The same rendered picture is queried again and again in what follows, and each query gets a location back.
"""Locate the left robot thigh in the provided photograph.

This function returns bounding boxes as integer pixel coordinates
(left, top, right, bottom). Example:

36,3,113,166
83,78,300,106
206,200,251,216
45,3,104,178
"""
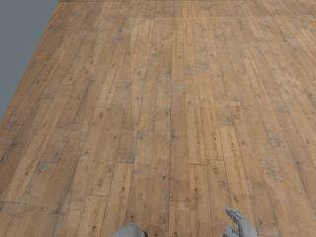
111,225,145,237

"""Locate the robot right hand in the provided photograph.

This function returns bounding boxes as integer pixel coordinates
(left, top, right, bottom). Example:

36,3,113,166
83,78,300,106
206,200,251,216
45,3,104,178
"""
222,207,259,237

